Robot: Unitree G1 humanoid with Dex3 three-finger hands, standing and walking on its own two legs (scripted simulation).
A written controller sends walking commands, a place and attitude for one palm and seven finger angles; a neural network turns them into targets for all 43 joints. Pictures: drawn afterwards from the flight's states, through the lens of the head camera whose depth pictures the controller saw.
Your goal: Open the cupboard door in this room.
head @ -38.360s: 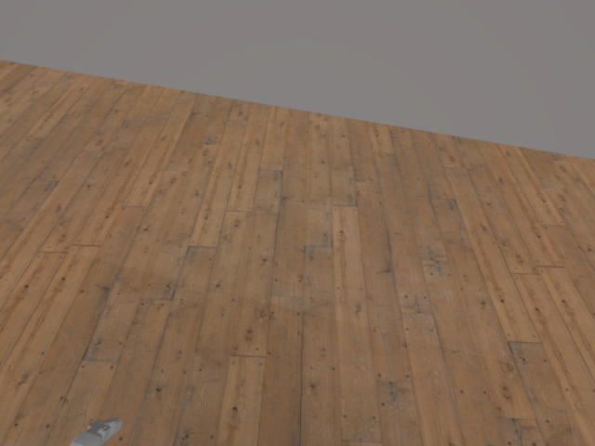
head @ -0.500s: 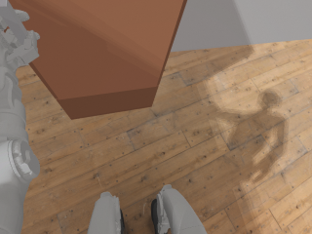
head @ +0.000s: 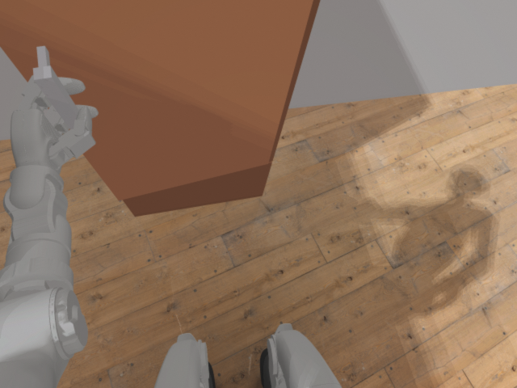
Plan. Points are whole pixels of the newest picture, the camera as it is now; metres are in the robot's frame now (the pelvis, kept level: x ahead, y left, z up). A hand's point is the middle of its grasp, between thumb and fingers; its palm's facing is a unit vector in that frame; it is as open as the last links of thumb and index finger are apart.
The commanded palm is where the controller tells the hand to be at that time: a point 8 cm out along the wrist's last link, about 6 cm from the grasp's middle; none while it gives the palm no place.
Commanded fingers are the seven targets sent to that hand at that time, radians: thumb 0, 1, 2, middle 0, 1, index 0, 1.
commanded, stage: pull the door open along its arc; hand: left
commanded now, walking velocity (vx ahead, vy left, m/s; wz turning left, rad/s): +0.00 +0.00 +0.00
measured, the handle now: (65, 97) +0.54 +0.25 +0.05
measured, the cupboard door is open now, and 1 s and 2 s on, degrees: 6 41 42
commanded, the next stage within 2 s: open thumb and fingers to let go in 0.72 s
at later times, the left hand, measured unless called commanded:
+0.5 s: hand (145, 204) +0.37 +0.13 +0.04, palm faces +0.50 -0.87 +0.03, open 6.1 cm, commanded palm +0.31 +0.16 +0.03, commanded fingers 0.00 0.90 0.90 -0.40 -1.35 -0.40 -1.35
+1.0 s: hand (196, 237) +0.32 +0.06 +0.03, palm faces +0.52 -0.86 -0.02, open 6.3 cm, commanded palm +0.27 +0.11 +0.03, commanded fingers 0.00 0.20 0.60 -0.35 -1.27 -0.35 -1.27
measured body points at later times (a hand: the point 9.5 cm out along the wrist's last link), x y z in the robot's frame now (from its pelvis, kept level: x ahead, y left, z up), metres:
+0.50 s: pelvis +0.00 -0.01 +0.01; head +0.09 -0.01 +0.45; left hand +0.34 +0.17 +0.04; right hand +0.15 -0.23 -0.11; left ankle +0.00 +0.09 -0.64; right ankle +0.01 -0.12 -0.64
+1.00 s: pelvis -0.01 -0.06 +0.01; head +0.07 -0.06 +0.45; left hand +0.29 +0.11 +0.04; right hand +0.18 -0.26 -0.11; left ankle +0.00 +0.09 -0.64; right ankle +0.01 -0.12 -0.64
